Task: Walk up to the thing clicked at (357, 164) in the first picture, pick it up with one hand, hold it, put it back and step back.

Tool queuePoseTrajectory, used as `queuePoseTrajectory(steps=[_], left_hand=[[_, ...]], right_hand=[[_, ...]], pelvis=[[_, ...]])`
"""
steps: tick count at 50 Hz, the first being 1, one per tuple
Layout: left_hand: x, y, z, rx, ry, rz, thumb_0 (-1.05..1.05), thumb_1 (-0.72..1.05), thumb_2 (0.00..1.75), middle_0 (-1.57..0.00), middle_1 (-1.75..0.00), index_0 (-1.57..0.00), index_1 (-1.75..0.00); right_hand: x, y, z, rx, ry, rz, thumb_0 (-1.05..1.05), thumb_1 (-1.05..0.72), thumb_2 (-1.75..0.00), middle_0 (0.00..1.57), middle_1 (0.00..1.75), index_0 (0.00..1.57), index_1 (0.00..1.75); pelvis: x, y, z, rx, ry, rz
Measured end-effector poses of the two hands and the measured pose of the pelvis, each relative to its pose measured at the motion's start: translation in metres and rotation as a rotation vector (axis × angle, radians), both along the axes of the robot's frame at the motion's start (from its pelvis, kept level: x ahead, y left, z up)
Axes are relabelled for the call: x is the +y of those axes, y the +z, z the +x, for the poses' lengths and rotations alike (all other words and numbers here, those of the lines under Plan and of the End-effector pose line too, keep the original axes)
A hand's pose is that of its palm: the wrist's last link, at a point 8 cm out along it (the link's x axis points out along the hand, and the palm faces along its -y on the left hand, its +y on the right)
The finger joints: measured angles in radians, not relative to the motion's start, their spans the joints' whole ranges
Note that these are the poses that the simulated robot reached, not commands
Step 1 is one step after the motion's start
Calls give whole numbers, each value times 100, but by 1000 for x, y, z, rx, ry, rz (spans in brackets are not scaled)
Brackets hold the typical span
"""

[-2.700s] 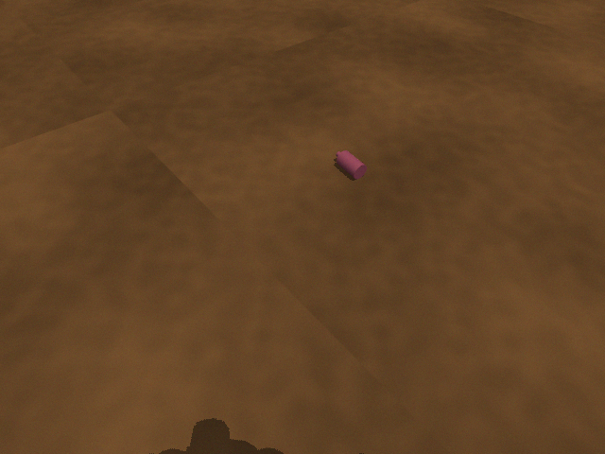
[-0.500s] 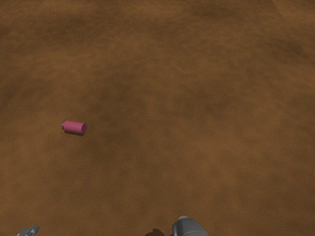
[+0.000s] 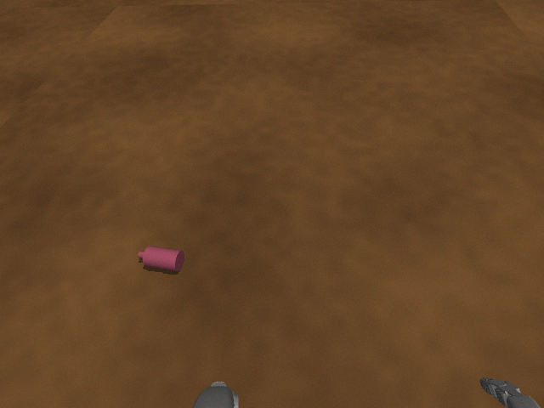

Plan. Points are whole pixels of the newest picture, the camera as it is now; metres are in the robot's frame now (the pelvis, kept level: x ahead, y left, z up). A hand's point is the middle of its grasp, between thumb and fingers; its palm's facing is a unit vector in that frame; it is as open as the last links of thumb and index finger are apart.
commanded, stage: walk up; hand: left
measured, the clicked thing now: (159, 257) +0.78 +0.51 -0.70
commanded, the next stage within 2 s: none
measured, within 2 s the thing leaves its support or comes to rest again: neither
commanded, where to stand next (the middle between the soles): +0.33 +0.29 m, yaw -12 degrees
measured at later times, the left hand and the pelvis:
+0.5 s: hand (37, 346) +0.25 +0.42 -0.11, palm faces -0.16 -0.82 -0.55, open 7.3 cm; pelvis +0.12 +0.15 +0.00, yaw -8 degrees
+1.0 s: hand out of the picture +0.33 +0.61 -0.14, palm faces -0.20 -0.83 -0.52, open 7.3 cm; pelvis +0.22 +0.31 -0.01, yaw -11 degrees
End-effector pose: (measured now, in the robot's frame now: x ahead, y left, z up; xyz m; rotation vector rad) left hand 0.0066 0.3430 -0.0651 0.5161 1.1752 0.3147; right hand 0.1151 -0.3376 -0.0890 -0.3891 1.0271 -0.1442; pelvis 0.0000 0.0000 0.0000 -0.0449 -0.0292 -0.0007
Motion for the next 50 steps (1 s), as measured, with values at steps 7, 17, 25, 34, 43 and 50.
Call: queuePoseTrajectory(steps=[7, 17, 25, 34, 43, 50], left_hand=[[86, -32, 56, 56, -21, 24, 0, 90, 90, -20, -30, -21, -30], [105, -5, 172, -17, -158, -52, 0, 91, 90, -20, -30, -21, -30], [117, 3, 240, -109, -226, -2, 0, 90, 90, -20, -30, -21, -30], [168, 19, 248, -127, -187, 33, 0, 90, 90, -21, -30, -21, -30], [274, -8, 273, -42, -208, 46, 0, 90, 90, -21, -31, -21, -30], [306, -35, 323, 3, -200, -16, 0, 91, 90, -20, -30, -21, -30]], right_hand=[[69, 5, 10, -29, -64, -32, 1, -91, -90, 20, 30, 20, 30], [139, 5, -35, 116, -223, 34, 1, -90, -90, 20, 31, 21, 30], [174, -39, -27, 191, -278, 97, 1, -90, -90, 20, 30, 20, 30], [208, -31, 45, 116, -211, 104, 1, -90, -90, 20, 30, 20, 30], [253, -17, 80, 87, -236, -19, 1, -91, -90, 20, 30, 20, 30], [317, -7, 58, 161, -333, -26, 1, -91, -90, 20, 30, 20, 30]], pelvis=[[68, -14, 33, -9, -45, 22], [121, 15, 82, -10, -98, 49], [147, -2, 118, -26, -146, 30], [192, 5, 145, -41, -148, 29], [272, -14, 182, -5, -168, 16], [308, -9, 217, -12, -189, 25]])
